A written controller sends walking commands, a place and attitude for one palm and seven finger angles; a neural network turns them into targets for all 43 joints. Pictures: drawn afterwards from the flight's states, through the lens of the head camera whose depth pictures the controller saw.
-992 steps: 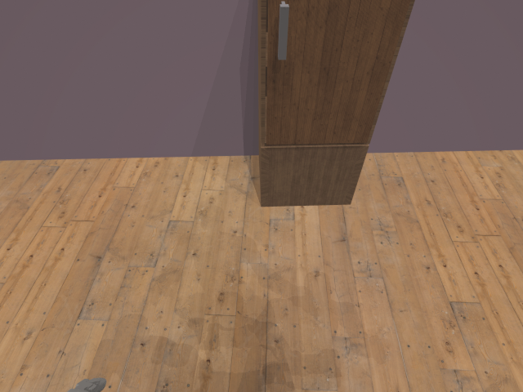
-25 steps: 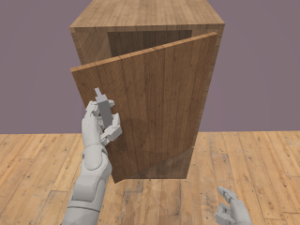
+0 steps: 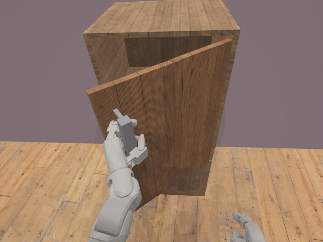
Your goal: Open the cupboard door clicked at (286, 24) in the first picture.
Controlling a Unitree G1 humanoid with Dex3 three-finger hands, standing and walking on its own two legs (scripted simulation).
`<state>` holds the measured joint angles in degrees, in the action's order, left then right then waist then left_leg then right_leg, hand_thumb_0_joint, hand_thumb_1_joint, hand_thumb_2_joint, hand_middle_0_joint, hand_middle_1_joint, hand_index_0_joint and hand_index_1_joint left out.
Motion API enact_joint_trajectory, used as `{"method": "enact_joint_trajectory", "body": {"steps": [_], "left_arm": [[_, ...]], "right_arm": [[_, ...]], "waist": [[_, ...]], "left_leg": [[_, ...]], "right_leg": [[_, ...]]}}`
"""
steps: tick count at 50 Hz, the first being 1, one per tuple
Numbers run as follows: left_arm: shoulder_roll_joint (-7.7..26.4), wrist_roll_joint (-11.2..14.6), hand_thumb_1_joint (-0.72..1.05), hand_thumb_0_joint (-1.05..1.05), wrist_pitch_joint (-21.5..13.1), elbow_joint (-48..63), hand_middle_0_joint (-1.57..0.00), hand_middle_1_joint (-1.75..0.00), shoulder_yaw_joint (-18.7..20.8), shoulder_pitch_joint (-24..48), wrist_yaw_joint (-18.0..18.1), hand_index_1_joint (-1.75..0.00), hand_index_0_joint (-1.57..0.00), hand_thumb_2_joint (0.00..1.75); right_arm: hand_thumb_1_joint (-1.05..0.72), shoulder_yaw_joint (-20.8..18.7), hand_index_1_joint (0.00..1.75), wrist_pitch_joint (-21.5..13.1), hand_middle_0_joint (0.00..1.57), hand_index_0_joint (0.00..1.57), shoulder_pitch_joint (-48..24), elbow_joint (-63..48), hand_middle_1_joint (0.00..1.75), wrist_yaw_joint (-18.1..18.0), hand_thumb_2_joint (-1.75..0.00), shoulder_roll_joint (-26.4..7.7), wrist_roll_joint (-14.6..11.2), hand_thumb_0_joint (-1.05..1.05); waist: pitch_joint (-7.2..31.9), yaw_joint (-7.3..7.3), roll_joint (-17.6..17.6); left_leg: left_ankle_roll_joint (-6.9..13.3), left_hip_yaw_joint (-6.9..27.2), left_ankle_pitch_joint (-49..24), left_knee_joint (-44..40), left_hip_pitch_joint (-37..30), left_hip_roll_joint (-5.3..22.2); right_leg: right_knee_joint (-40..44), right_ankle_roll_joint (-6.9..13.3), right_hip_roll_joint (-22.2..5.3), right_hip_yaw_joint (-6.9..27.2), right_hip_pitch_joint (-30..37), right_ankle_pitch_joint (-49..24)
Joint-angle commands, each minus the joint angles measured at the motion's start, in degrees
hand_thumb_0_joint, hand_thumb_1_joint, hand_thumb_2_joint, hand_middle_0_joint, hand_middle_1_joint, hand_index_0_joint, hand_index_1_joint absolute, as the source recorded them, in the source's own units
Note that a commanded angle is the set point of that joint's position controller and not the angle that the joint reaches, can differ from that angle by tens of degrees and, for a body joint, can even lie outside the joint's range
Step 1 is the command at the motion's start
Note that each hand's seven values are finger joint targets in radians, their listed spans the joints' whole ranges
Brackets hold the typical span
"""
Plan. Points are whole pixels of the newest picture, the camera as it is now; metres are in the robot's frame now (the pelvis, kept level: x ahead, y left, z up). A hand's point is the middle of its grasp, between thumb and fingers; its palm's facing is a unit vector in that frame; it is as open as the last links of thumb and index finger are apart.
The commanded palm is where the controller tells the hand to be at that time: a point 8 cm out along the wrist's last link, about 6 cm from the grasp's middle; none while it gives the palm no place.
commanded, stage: open thumb and fingers to let go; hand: left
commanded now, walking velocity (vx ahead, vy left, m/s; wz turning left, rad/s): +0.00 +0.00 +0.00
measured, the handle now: (125, 137) +0.33 +0.12 +0.12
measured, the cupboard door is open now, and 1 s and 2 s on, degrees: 39 39 40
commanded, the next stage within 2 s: slide the hand sideways off the handle in 0.64 s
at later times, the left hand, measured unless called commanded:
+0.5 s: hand (136, 151) +0.29 +0.08 +0.12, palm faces +0.34 -0.94 +0.01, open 14.2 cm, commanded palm +0.24 +0.12 +0.12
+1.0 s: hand (132, 161) +0.26 +0.09 +0.12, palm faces -0.09 -1.00 -0.01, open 16.2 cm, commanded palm +0.23 +0.12 +0.12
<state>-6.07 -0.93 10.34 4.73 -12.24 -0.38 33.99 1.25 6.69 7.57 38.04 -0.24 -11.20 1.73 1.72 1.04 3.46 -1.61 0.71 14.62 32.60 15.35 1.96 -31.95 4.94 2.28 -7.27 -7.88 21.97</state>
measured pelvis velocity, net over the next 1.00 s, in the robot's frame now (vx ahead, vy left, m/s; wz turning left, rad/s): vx -0.02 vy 0.04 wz -0.01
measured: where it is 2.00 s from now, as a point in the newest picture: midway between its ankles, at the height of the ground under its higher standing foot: outside the picture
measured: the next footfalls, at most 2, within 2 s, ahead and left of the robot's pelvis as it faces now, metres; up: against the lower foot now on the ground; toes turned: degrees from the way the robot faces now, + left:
none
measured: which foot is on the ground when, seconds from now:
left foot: down 0.00-1.00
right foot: down 0.00-1.00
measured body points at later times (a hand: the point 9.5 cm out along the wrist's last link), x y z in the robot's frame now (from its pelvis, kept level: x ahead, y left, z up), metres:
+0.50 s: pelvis +0.00 +0.02 +0.00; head -0.03 -0.01 +0.45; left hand +0.27 +0.13 +0.12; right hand +0.19 -0.19 -0.09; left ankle +0.03 +0.15 -0.73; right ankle -0.04 -0.05 -0.73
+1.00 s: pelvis -0.02 +0.04 +0.00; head -0.05 +0.02 +0.45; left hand +0.26 +0.14 +0.12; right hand +0.15 -0.17 -0.09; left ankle +0.03 +0.15 -0.73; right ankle -0.04 -0.05 -0.73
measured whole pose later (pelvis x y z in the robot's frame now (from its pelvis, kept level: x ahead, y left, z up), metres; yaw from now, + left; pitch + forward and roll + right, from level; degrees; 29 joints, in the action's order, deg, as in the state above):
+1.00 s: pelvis -0.02 +0.04 +0.00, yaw -1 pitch -4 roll +0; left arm 2.6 5.8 2.6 1.3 -12.8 1.2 7.6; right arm 3.0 3.2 10.5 33.9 -1.4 -11.6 -1.5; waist 0.2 1.3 3.5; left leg 0.6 -0.7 13.6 34.3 17.2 0.2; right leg -34.1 2.3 0.2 -6.0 -10.2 20.6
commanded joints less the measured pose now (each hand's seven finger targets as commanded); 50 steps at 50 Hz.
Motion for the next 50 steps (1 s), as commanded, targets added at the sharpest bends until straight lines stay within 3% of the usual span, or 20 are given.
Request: {"method": "enact_joint_trajectory", "body": {"steps": [1,4,6,11,13,17,19,23,25,31,37,38,39,40,42,44,46,48,50], "left_arm": [[-3.3,-1.1,0.20,0.00,-4.9,13.2,-0.35,-1.27,-0.2,13.9,-0.7,-1.27,-0.35,0.60],[-2.4,-1.0,-0.01,0.00,-5.5,14.0,-0.33,-1.25,0.5,12.2,-1.2,-1.25,-0.33,0.51],[-2.2,-0.7,-0.15,0.00,-5.8,14.0,-0.32,-1.24,0.8,11.4,-1.3,-1.24,-0.32,0.45],[-1.6,-1.1,-0.50,0.00,-6.7,15.0,-0.30,-1.20,0.8,12.4,-1.5,-1.20,-0.30,0.30],[-1.7,-1.4,-0.50,0.00,-6.7,15.0,-0.30,-1.20,0.7,10.3,-1.4,-1.20,-0.30,0.30],[-2.5,-1.1,-0.50,0.00,-6.4,15.1,-0.27,-1.00,-0.1,11.4,-1.5,-1.00,-0.27,0.30],[-2.6,-1.1,-0.50,0.00,-6.1,14.2,-0.25,-0.90,-0.1,10.9,-1.3,-0.90,-0.25,0.30],[-4.3,-2.0,-0.50,0.00,-5.5,14.2,-0.22,-0.70,-1.8,12.6,-0.1,-0.70,-0.22,0.30],[-5.9,-1.8,-0.50,0.00,-5.0,13.8,-0.20,-0.60,-3.1,13.1,0.2,-0.60,-0.20,0.30],[-5.7,-1.6,-0.50,0.00,-3.7,12.8,-0.15,-0.30,-2.2,15.4,1.4,-0.30,-0.15,0.30],[-8.7,-2.2,-0.50,0.00,-2.9,10.2,-0.15,-0.30,-4.3,20.1,2.6,-0.30,-0.15,0.30],[-4.0,-6.1,-0.50,0.00,-6.2,10.6,-0.15,-0.30,-16.1,19.9,-10.0,-0.30,-0.15,0.30],[1.2,-3.4,-0.50,0.00,-9.2,14.0,-0.15,-0.30,-10.5,22.6,-16.7,-0.30,-0.15,0.30],[3.4,-2.2,-0.50,0.00,-11.2,15.2,-0.15,-0.30,-10.1,23.9,-21.6,-0.30,-0.15,0.30],[3.0,1.6,-0.50,0.00,-12.8,13.7,-0.15,-0.30,-10.4,24.0,-29.1,-0.30,-0.15,0.30],[1.6,6.0,-0.50,0.00,-12.7,11.4,-0.15,-0.30,-8.3,22.4,-31.1,-0.30,-0.15,0.30],[1.4,8.2,-0.50,0.00,-12.1,10.4,-0.15,-0.30,-5.7,21.5,-29.9,-0.30,-0.15,0.30],[1.8,8.4,-0.50,0.00,-11.6,9.5,-0.15,-0.30,-4.1,18.5,-28.0,-0.30,-0.15,0.30],[1.6,7.3,-0.50,0.00,-11.9,11.2,-0.15,-0.30,-4.2,18.9,-26.3,-0.30,-0.15,0.30]], "right_arm": [[-0.90,-1.4,0.30,-3.8,0.20,0.20,-10.0,-11.0,0.30,-0.3,-0.90,-3.4,0.2,0.00],[-0.90,-1.6,0.30,-3.8,0.20,0.20,-9.9,-11.2,0.30,-0.4,-0.90,-3.4,0.1,0.00],[-0.90,-1.5,0.30,-3.9,0.20,0.20,-9.8,-11.5,0.30,-0.5,-0.90,-3.5,0.1,0.00],[-0.90,-1.6,0.30,-3.9,0.20,0.20,-9.9,-11.3,0.30,-0.7,-0.90,-3.5,0.2,0.00],[-0.90,-1.8,0.30,-4.0,0.20,0.20,-9.7,-11.5,0.30,-0.6,-0.90,-3.4,0.1,0.00],[-0.90,-1.5,0.30,-3.9,0.20,0.20,-10.0,-11.8,0.30,-0.7,-0.90,-3.5,0.1,0.00],[-0.90,-1.5,0.30,-3.7,0.20,0.20,-10.4,-11.6,0.30,-0.6,-0.90,-3.5,0.0,0.00],[-0.90,-1.7,0.30,-3.9,0.20,0.20,-10.3,-11.4,0.30,-0.1,-0.90,-3.4,0.0,0.00],[-0.90,-1.6,0.30,-3.8,0.20,0.20,-10.6,-11.7,0.30,0.3,-0.90,-3.4,0.0,0.00],[-0.90,-1.5,0.30,-3.5,0.20,0.20,-11.5,-11.1,0.30,0.6,-0.90,-3.2,0.0,0.00],[-0.90,-1.5,0.30,-4.0,0.20,0.20,-12.3,-10.3,0.30,1.3,-0.90,-3.1,0.1,0.00],[-0.90,-1.4,0.30,-3.1,0.20,0.20,-6.9,-10.3,0.30,1.9,-0.90,-5.4,0.0,0.00],[-0.90,-1.8,0.30,-2.9,0.20,0.20,-6.8,-12.1,0.30,1.0,-0.90,-5.0,-0.9,0.00],[-0.90,-1.4,0.30,-2.9,0.20,0.20,-6.7,-12.9,0.30,0.1,-0.90,-4.9,-1.1,0.00],[-0.90,-0.4,0.30,-4.0,0.20,0.20,-6.1,-14.2,0.30,-1.0,-0.90,-4.4,-2.1,0.00],[-0.90,0.2,0.30,-5.6,0.20,0.20,-6.7,-15.0,0.30,-1.6,-0.90,-4.3,-3.0,0.00],[-0.90,0.2,0.30,-6.9,0.20,0.20,-7.5,-15.0,0.30,-1.9,-0.90,-4.6,-3.3,0.00],[-0.90,0.2,0.30,-7.8,0.20,0.20,-7.6,-14.9,0.30,-1.5,-0.90,-4.7,-3.2,0.00],[-0.90,0.0,0.30,-8.3,0.20,0.20,-7.5,-15.0,0.30,-0.9,-0.90,-4.7,-3.1,0.00]], "waist": [[9.4,0.64,-9.9],[9.7,0.96,-9.0],[9.0,1.02,-10.6],[8.6,0.78,-8.7],[8.6,1.08,-9.1],[7.7,0.59,-9.4],[6.7,0.79,-7.8],[8.2,0.78,-6.2],[8.3,0.72,-6.9],[8.6,0.86,-7.1],[7.2,0.31,-5.7],[2.2,-5.44,-11.0],[8.9,-2.91,-7.5],[12.3,-2.67,-4.2],[11.7,-3.43,-3.6],[9.1,-3.14,-3.7],[7.4,-2.35,-6.0],[6.7,-1.20,-6.2],[7.2,-1.12,-5.8]], "left_leg": [[3.0,0.3,-12.1,0.4,-7.3,-2.7],[3.0,0.0,-12.8,0.3,-7.7,-2.6],[3.1,0.0,-12.3,0.5,-7.0,-2.8],[3.0,-0.1,-12.0,0.5,-7.5,-2.7],[3.1,-0.1,-12.7,0.6,-8.0,-2.5],[3.1,-0.3,-12.2,0.6,-8.0,-2.6],[3.1,-0.3,-11.8,0.4,-8.2,-2.5],[2.9,-0.1,-12.9,0.8,-9.4,-2.1],[2.9,0.0,-12.4,0.7,-8.9,-1.9],[2.6,0.1,-12.1,1.0,-8.8,-1.6],[2.4,0.8,-8.5,1.2,-8.1,-1.3],[3.6,1.9,-10.0,-1.0,-9.4,-2.0],[3.7,1.2,-10.9,-1.1,-9.8,-1.9],[3.9,0.8,-11.9,-0.8,-11.5,-2.1],[4.0,1.0,-10.3,-0.6,-11.9,-2.1],[3.6,1.6,-5.7,-1.8,-11.5,-1.6],[3.2,2.3,-1.9,-3.0,-10.1,-1.4],[3.0,2.4,-0.4,-3.9,-9.1,-1.3],[2.9,2.2,-0.1,-4.2,-9.1,-1.2]], "right_leg": [[7.9,-5.5,-6.0,8.9,-2.6,-28.7],[7.7,-5.4,-5.9,8.6,-2.2,-29.8],[8.0,-5.7,-6.0,8.9,-2.1,-30.0],[8.3,-5.3,-6.0,9.1,-2.8,-27.4],[8.0,-5.2,-5.6,8.5,-2.9,-28.3],[8.1,-5.2,-5.5,8.2,-3.7,-27.0],[8.3,-4.6,-5.1,7.6,-4.6,-24.2],[7.0,-3.7,-4.1,6.2,-5.7,-22.2],[6.3,-3.6,-3.8,5.6,-6.4,-20.8],[6.2,-3.2,-3.4,5.2,-7.0,-18.4],[6.5,-2.7,-2.9,4.7,-10.5,-10.3],[5.5,-3.5,-2.8,6.3,-12.2,-15.4],[3.9,-3.0,-2.6,6.2,-9.3,-18.2],[3.1,-2.8,-2.8,6.5,-8.0,-20.3],[3.5,-2.8,-2.7,5.7,-8.8,-19.1],[5.2,-3.1,-2.1,4.6,-10.7,-12.6],[6.2,-3.3,-1.7,4.1,-11.4,-7.6],[6.4,-3.3,-1.6,3.8,-11.2,-5.6],[6.1,-3.3,-1.6,3.9,-11.2,-5.3]]}}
